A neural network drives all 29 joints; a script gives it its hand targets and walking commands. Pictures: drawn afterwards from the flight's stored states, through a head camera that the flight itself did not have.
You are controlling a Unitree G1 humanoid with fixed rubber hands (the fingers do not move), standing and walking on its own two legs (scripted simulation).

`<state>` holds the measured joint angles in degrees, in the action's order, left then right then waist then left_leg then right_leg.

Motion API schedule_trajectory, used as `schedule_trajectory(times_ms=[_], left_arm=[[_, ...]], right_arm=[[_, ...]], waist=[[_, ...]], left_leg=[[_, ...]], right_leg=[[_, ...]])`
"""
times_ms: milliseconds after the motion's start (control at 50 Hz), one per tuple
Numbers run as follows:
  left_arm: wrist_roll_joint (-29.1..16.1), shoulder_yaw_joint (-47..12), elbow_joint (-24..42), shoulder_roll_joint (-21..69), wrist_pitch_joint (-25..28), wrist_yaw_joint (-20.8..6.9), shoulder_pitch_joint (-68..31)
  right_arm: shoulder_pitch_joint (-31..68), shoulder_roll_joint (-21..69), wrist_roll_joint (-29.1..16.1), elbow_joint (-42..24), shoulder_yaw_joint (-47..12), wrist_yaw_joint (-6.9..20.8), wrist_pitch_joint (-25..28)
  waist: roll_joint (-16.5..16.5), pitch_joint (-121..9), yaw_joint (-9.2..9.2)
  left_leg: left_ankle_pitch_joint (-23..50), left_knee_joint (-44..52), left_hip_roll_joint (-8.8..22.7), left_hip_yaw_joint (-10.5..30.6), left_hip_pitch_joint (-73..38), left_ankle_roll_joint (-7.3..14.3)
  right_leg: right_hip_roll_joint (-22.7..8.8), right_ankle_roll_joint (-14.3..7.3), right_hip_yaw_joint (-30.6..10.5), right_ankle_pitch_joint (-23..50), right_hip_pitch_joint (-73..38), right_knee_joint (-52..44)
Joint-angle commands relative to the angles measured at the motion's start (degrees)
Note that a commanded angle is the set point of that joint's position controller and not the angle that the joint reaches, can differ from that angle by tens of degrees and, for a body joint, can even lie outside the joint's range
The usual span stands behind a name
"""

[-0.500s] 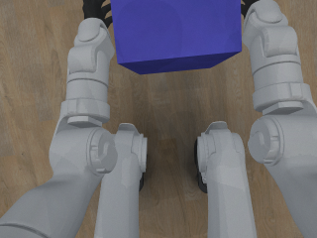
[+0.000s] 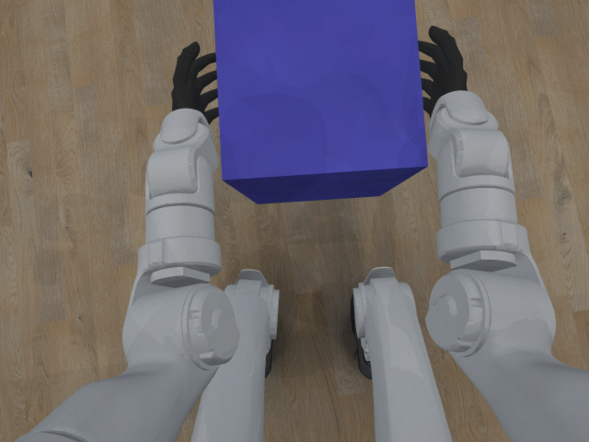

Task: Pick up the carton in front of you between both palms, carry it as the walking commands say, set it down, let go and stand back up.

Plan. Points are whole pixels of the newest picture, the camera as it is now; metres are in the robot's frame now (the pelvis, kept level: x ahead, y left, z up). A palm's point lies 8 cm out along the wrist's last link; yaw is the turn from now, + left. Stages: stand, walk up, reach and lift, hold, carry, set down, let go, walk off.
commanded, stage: reach and lift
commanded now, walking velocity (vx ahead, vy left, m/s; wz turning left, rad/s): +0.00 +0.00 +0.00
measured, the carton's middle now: (315, 118) +0.52 -0.01 -0.12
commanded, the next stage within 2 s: none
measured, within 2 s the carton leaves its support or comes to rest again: neither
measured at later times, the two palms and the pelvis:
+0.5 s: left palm (111, 95) +0.44 +0.14 +0.11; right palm (531, 78) +0.44 -0.15 +0.11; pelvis +0.04 +0.00 +0.14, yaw -1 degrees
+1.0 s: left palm out of the picture +0.40 +0.15 +0.26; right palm out of the picture +0.39 -0.15 +0.26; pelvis +0.09 +0.00 +0.25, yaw -1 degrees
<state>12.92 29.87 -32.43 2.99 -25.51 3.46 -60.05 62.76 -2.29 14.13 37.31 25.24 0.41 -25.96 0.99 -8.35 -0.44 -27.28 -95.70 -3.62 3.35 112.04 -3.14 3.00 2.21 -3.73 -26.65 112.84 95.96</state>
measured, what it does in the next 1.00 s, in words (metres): rises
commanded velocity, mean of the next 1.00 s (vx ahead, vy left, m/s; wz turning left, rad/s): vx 0.00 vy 0.00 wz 0.00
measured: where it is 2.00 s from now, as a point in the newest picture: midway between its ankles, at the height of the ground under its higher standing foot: (314, 349)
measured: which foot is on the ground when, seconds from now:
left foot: down 0.00-1.00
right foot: down 0.00-1.00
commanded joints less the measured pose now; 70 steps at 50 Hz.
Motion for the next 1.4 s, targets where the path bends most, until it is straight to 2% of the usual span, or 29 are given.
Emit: schedule_trajectory(times_ms=[0,120,300,580,880,980,1080,1160,1260,1380], left_arm=[[-12.0,-35.6,-2.4,61.4,0.3,-16.5,-37.7],[-11.1,-36.5,-3.7,62.5,1.4,-16.5,-28.9],[-9.0,-36.4,-5.1,64.0,2.9,-16.3,-19.1],[-7.8,-40.2,-1.8,65.5,3.1,-16.9,-4.2],[-8.5,-45.5,4.9,63.8,-0.9,-16.9,12.9],[-9.6,-47.8,8.8,63.6,-4.1,-17.0,17.4],[-8.6,-45.1,8.7,61.9,-7.4,-17.4,18.8],[-7.0,-41.7,6.8,61.2,-8.3,-18.1,16.0],[-7.8,-42.6,8.3,62.6,-7.8,-18.5,10.9],[-7.9,-43.2,9.0,62.1,-8.1,-18.4,10.5]], right_arm=[[34.0,64.8,-12.5,0.1,-31.6,15.2,0.8],[25.8,66.8,-12.0,0.3,-32.9,14.3,1.8],[15.9,67.7,-9.3,0.6,-31.8,13.4,3.6],[2.6,69.5,-9.1,-4.0,-36.7,13.9,3.9],[-14.7,68.2,-9.8,-11.0,-41.4,13.4,0.0],[-18.4,67.0,-11.1,-16.2,-44.1,13.3,-3.3],[-20.3,65.6,-10.0,-15.9,-41.1,13.7,-6.8],[-17.7,65.0,-8.4,-13.6,-37.6,14.4,-7.7],[-12.5,66.5,-9.3,-15.0,-38.6,15.0,-7.3],[-12.0,66.2,-9.4,-16.0,-39.2,14.7,-7.6]], waist=[[-3.1,-66.7,0.03],[-3.7,-58.6,-0.37],[-1.8,-48.6,0.37],[-1.6,-38.0,0.2],[-0.8,-22.0,0.39],[-0.6,-15.5,0.23],[-0.9,-5.7,0.75],[-0.6,-1.0,0.53],[-0.5,-4.2,0.45],[-0.9,-5.8,0.58]], left_leg=[[13.9,11.4,-6.6,-8.6,-36.5,0.8],[14.5,17.0,-6.7,-7.0,-39.9,1.1],[12.7,27.0,-6.5,-4.7,-49.1,1.6],[16.1,43.7,-4.8,-1.5,-69.0,2.4],[28.3,62.7,-2.7,0.6,-93.8,2.6],[28.4,68.8,-2.1,0.9,-100.7,2.7],[21.4,73.4,-1.7,0.7,-102.1,2.9],[15.6,74.6,-1.4,0.3,-101.4,3.3],[15.6,74.0,-1.3,0.3,-102.7,3.4],[16.6,74.2,-1.4,0.1,-104.1,3.3]], right_leg=[[6.5,-0.3,7.8,15.0,-43.1,-11.8],[6.6,-0.3,6.5,15.9,-47.2,-17.4],[6.4,-1.2,4.4,13.8,-54.7,-27.5],[5.0,-1.7,1.3,16.9,-73.9,-43.7],[3.4,-1.8,-0.4,28.0,-96.1,-62.7],[2.8,-1.7,-0.3,27.7,-103.0,-68.9],[2.6,-2.3,0.1,21.1,-104.5,-73.4],[2.2,-2.7,0.4,15.4,-103.9,-74.3],[2.1,-2.6,0.5,15.3,-105.7,-73.7],[2.2,-2.3,0.6,16.4,-107.4,-74.0]])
